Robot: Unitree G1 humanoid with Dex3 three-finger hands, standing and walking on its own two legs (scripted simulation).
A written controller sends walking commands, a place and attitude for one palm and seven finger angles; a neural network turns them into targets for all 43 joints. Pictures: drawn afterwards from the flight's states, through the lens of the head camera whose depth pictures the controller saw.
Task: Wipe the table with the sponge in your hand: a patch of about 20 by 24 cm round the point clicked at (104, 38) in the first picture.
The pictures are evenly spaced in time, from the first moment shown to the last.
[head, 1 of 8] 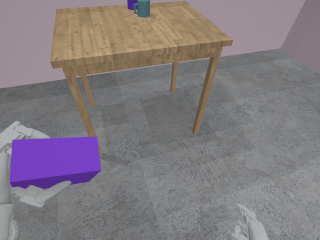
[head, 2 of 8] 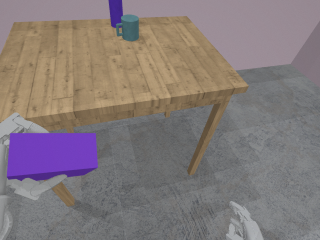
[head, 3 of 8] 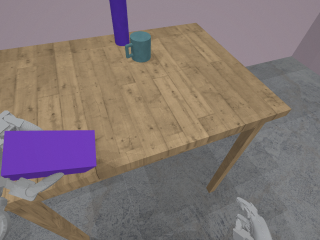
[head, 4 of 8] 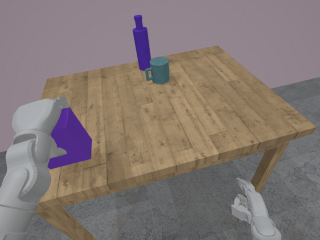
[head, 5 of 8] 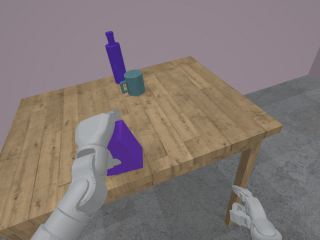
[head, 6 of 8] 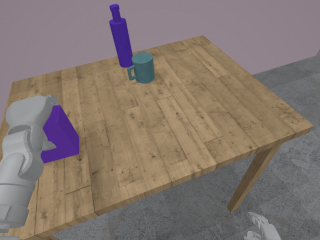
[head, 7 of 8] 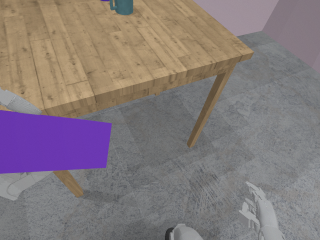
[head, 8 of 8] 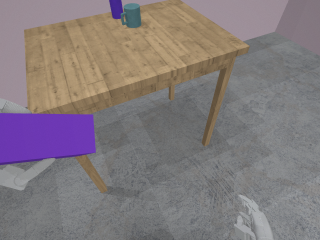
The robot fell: no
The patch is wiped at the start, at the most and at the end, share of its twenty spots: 0.00 1.00 1.00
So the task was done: yes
